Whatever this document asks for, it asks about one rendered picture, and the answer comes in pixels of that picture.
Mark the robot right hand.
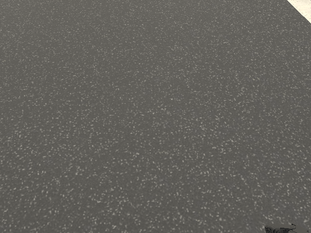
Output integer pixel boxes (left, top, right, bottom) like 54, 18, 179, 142
264, 223, 309, 233

